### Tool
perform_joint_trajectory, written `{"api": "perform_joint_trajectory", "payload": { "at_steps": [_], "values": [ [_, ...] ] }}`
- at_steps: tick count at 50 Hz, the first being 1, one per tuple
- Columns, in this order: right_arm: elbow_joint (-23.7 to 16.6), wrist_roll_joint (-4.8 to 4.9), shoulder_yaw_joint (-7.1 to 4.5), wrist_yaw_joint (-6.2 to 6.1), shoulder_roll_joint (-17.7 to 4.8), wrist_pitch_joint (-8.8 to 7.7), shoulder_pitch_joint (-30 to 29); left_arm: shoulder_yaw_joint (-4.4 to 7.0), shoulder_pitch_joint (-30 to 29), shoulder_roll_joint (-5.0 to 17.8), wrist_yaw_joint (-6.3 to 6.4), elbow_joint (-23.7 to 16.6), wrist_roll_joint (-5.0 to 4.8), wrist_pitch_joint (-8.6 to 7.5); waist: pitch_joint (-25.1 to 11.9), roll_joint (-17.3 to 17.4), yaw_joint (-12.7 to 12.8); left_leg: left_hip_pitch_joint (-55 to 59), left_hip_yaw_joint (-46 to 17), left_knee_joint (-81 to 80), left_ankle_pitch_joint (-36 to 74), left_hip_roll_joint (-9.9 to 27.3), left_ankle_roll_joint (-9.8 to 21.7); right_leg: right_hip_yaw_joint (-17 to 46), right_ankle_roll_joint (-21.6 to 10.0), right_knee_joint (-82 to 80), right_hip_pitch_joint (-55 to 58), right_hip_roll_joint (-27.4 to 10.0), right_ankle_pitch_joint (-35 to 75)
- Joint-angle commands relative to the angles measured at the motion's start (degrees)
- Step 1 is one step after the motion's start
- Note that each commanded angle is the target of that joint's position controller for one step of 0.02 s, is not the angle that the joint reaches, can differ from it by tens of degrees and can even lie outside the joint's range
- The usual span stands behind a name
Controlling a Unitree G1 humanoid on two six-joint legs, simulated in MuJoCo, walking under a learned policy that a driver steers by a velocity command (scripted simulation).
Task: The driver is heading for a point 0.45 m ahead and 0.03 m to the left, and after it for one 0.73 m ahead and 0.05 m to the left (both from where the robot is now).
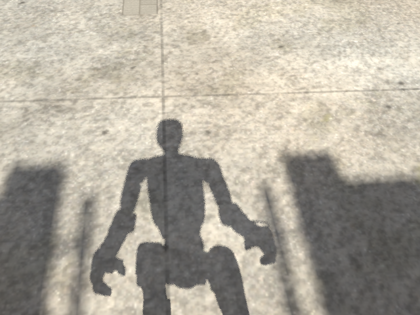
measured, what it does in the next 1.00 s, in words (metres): walks ahead: right foot, then left foot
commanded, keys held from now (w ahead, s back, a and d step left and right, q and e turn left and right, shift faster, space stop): w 0.36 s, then no key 0.64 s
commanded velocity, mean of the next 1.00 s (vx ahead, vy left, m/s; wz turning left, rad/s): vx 0.29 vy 0.00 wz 0.00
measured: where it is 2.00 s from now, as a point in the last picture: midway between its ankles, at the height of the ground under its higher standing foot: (197, 310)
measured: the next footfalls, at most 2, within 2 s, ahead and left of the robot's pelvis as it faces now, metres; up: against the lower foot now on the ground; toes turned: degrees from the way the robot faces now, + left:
right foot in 0.50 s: +0.54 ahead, -0.09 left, +0.00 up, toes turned -2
left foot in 0.88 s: +0.53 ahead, +0.15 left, +0.00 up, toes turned -1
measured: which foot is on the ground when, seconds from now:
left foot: down 0.00-0.52, up 0.54-0.86, down 0.88-1.00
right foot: up 0.00-0.48, down 0.50-1.00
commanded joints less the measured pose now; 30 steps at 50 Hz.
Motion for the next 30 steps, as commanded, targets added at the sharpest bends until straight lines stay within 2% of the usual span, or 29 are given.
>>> {"api": "perform_joint_trajectory", "payload": {
  "at_steps": [1, 2, 3, 4, 5, 6, 7, 8, 10, 11, 14, 16, 17, 18, 19, 20, 21, 22, 23, 24, 25, 26, 27, 28, 29, 30],
  "values": [
    [3.32, -0.15, -2.08, 0.36, -8.69, -3.47, 17.99, -0.74, 1.44, 3.1, 0.33, -5.41, -2.42, -2.27, -10.39, 13.01, -4.63, 38.01, -45.36, -26.08, -28.51, 21.04, 10.73, 5.49, -4.42, 36.68, -37.74, 3.41, 2.69],
    [2.02, 0.26, -1.25, 0.5, -7.36, -3.38, 12.01, -1.17, -1.38, 2.46, 0.89, -6.72, -2.29, -2.8, -5.1, 9.1, -3.01, 31.52, -38.24, -23.93, -20.94, 19.21, 8.91, 4.31, -5.33, 36.7, -37.8, 0.33, 7.82],
    [1.27, 0.27, -0.3, 0.57, -4.4, -3.37, 9.37, -0.99, -2.49, 2.7, 1.25, -6.45, -0.86, -3.06, -2.31, 7.57, -2.65, 25.84, -30.76, -24.49, -14.29, 16.76, 7.45, 4.28, -5.77, 31.83, -35.66, -1.58, 13.56],
    [1.28, -0.12, 0.12, 0.3, -3.35, -3.4, 8.72, -0.69, -2.68, 2.93, 0.9, -6.99, -0.15, -2.77, -2.13, 10.06, -1.16, 23.53, -24.95, -25.44, -10.81, 14.33, 6.47, 3.48, -6.24, 27.95, -32.8, -3.14, 17.28],
    [1.53, 0.01, 0.19, 0.17, -3.42, -3.35, 9.78, -0.42, -2.06, 3.04, 0.5, -6.6, 0.37, -2.32, -1.19, 11.27, -1.02, 22.92, -20.85, -25.84, -7.06, 12.07, 6.42, 2.34, -6.33, 24.81, -31.71, -3.61, 19.07],
    [1.91, 0.18, 0.25, -0.19, -3.39, -3.37, 11.4, -0.36, -2.38, 2.51, 0.3, -6.6, 0.52, -1.93, -0.26, 10.59, -1.22, 23.32, -18.52, -26.36, -3.44, 11.32, 6.93, 1.34, -6.05, 22.29, -31.94, -3.54, 19.83],
    [2.1, 0.74, -0.12, -0.36, -4.38, -3.21, 13.1, -0.54, -5.56, 1.44, 0.79, -7.95, 0.36, -1.61, 2.04, 8.56, -1.42, 23.07, -17.12, -26.64, 0.72, 11.48, 7.54, 0.8, -5.13, 18.75, -33.69, -3.15, 20.17],
    [1.51, 1.25, -0.29, -0.81, -5.28, -3.47, 14.31, -0.81, -8.04, 0.8, 0.52, -8.86, 1.01, -0.99, 4.04, 7.33, -1.72, 22.69, -15.66, -27.36, 7.0, 12.42, 8.49, -0.14, -4.2, 15.72, -36.26, -3.45, 19.25],
    [1.08, 0.12, -0.5, -1.99, -6.9, -3.37, 15.76, -1.1, -11.66, -0.22, -0.4, -10.35, 1.5, -0.6, 4.79, 6.21, -1.96, 23.9, -13.56, -28.68, 13.27, 13.2, 9.37, -0.98, -2.94, 9.36, -40.01, -3.21, 23.29],
    [1.14, -0.57, -0.34, -2.12, -7.82, -3.11, 14.52, -1.05, -14.31, -0.14, -1.2, -10.84, 1.33, -0.68, 4.92, 5.91, -1.95, 22.78, -11.89, -28.89, 14.32, 12.6, 9.5, -1.81, -2.57, 5.81, -39.54, -2.52, 25.7],
    [0.59, 0.05, 0.04, -2.39, -7.03, -2.62, 16.09, -1.75, -18.65, -1.97, -2.84, -11.95, 1.16, -0.64, 5.7, 6.09, -3.31, 20.16, -7.03, -30.32, 13.26, 10.31, 9.11, -4.62, -2.89, -3.89, -35.79, -0.07, 35.65],
    [1.04, 0.31, 0.5, -2.22, -5.91, -2.12, 18.6, -2.32, -21.4, -2.73, -3.46, -12.68, 1.22, -0.93, 6.39, 5.82, -4.55, 21.45, -6.18, -29.94, 11.99, 10.14, 9.4, -5.63, -3.24, -6.93, -34.56, 1.19, 38.06],
    [1.63, 0.72, 0.65, -2.0, -6.29, -1.96, 20.16, -2.49, -22.27, -2.83, -3.84, -12.56, 1.81, -1.08, 6.35, 4.86, -5.41, 24.65, -6.14, -29.75, 13.07, 10.63, 10.1, -6.15, -4.08, -8.63, -35.71, 1.63, 38.71],
    [2.17, 0.32, 0.73, -1.55, -6.21, -1.58, 20.54, -2.68, -23.24, -3.12, -4.29, -13.16, 0.89, -1.37, 7.91, 5.67, -5.28, 26.4, -5.79, -28.8, 16.33, 11.22, 10.08, -5.79, -4.79, -9.95, -37.08, 1.45, 38.04],
    [2.32, 0.27, 0.97, -1.81, -5.47, -1.12, 20.49, -2.89, -25.05, -2.95, -4.71, -13.95, 0.88, -1.88, 8.52, 5.87, -5.18, 27.75, -4.97, -27.54, 20.06, 11.37, 9.61, -6.45, -5.21, -11.87, -36.73, 2.34, 38.35],
    [2.83, 0.34, 1.45, -2.17, -4.65, -0.9, 20.38, -2.94, -27.39, -1.89, -4.57, -15.17, 1.07, -2.09, 9.98, 6.75, -4.75, 27.16, -3.63, -26.88, 26.9, 10.94, 8.7, -7.98, -5.92, -13.99, -34.56, 3.75, 38.18],
    [2.9, 0.5, 1.23, -2.41, -5.58, -0.61, 20.09, -2.81, -26.67, -1.2, -4.83, -15.48, 1.53, -2.29, 8.59, 8.21, -3.69, 27.99, -3.0, -24.57, 35.84, 10.9, 7.78, -8.5, -6.93, -15.16, -30.07, 5.39, 37.31],
    [2.3, 0.41, 0.91, -2.49, -7.32, -0.42, 18.46, -2.13, -23.42, 1.05, -5.09, -15.06, 1.74, -2.41, 5.08, 9.83, -1.11, 30.53, -2.83, -20.5, 45.22, 10.75, 6.32, -8.15, -8.2, -15.17, -25.38, 6.98, 35.07],
    [2.49, 0.38, 0.46, -2.77, -9.08, -0.11, 17.88, -1.33, -17.37, 3.28, -5.1, -12.98, 1.8, -2.39, -0.57, 11.92, 1.86, 33.55, -2.48, -14.16, 52.69, 10.64, 5.15, -8.59, -9.76, -14.82, -19.32, 8.76, 34.13],
    [1.98, -0.02, 0.72, -3.0, -8.35, 0.02, 15.54, -0.36, -9.51, 5.48, -4.84, -10.16, 2.07, -2.05, -4.85, 11.78, 6.47, 31.22, -1.98, -5.02, 56.83, 9.37, 3.26, -8.1, -10.96, -16.35, -8.68, 9.87, 35.8],
    [1.45, 0.12, 0.9, -2.99, -8.55, 0.13, 13.32, 0.34, -2.69, 7.73, -3.98, -8.21, 3.08, -1.5, -8.7, 9.75, 10.74, 22.8, -1.41, 6.96, 52.5, 6.94, 0.7, -5.36, -12.64, -16.69, 4.72, 6.35, 47.3],
    [0.27, -1.97, 2.5, -2.68, -3.3, -0.33, 17.9, 0.39, 1.42, 12.65, -3.29, -5.88, 5.56, -1.53, -18.64, -7.24, 7.46, 5.99, -1.21, 31.6, 2.84, -1.59, -2.31, 8.73, -18.63, -9.18, 24.95, -9.69, 82.21],
    [3.86, 0.41, 4.18, -1.82, 0.54, -0.96, 29.68, -1.24, 2.76, 9.22, -4.25, -4.62, 5.93, -1.79, -34.32, -14.66, 3.94, -2.19, -13.11, 46.26, -29.47, -7.42, -3.36, 29.39, -27.94, -14.0, 35.68, -21.01, 84.68],
    [4.34, 1.54, 2.64, -1.63, -5.14, -0.83, 24.76, -1.53, -0.82, 5.94, -4.36, -4.93, 4.42, -1.19, -31.18, -6.48, 5.08, -1.57, -16.37, 47.23, -27.02, -3.52, -3.26, 24.38, -24.98, -17.63, 26.17, -17.06, 72.69],
    [1.71, 1.51, 2.41, -2.32, -6.26, -0.11, 16.64, -2.38, -7.97, 4.06, -3.94, -5.29, 2.91, -0.94, -18.86, -2.21, 3.91, -5.07, -12.42, 43.18, -23.42, -0.34, -2.98, 17.16, -21.55, -21.23, 14.51, -14.12, 63.22],
    [1.6, 0.89, 2.38, -3.46, -5.45, 0.78, 12.78, -3.35, -12.49, 1.99, -3.49, -5.28, 2.25, -1.0, -10.86, 2.45, 1.88, -4.51, -9.97, 38.15, -20.01, 1.83, -3.36, 12.25, -19.33, -24.96, 3.96, -11.15, 58.08]
  ]
}}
